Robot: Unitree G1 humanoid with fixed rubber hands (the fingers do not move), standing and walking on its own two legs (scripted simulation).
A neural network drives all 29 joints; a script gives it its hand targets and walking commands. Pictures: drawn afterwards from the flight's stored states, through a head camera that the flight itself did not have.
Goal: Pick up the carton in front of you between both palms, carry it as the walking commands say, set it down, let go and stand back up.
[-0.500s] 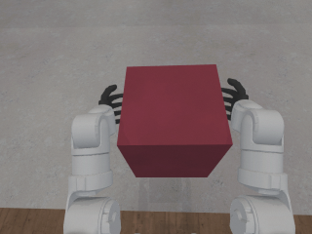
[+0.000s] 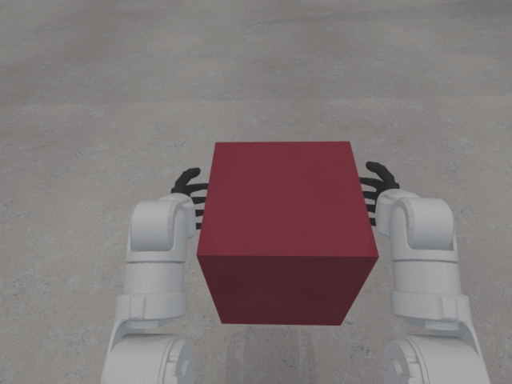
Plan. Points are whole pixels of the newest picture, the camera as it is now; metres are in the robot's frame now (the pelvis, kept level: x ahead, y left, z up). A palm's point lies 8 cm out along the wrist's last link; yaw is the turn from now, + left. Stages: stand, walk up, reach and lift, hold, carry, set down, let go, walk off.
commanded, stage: carry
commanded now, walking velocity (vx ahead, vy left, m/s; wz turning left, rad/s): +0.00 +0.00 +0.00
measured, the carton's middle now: (281, 238) +0.36 +0.00 +0.04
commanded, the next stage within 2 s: none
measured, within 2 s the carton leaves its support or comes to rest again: neither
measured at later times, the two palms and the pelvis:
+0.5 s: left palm (183, 175) +0.43 +0.16 +0.13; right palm (370, 179) +0.42 -0.14 +0.12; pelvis +0.07 +0.01 +0.00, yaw +2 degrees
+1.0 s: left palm (195, 107) +0.66 +0.18 +0.10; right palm (332, 97) +0.69 -0.12 +0.11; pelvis +0.31 +0.00 -0.02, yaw +0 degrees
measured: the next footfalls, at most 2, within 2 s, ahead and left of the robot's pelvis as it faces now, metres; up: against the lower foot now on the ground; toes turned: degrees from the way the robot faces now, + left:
right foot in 0.58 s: +0.20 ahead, -0.09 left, +0.00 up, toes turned -3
left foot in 1.06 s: +0.52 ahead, +0.08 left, -0.07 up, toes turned +4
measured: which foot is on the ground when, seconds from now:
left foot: down 0.00-0.58, up 0.60-1.00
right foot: down 0.00-0.30, up 0.32-0.56, down 0.58-1.00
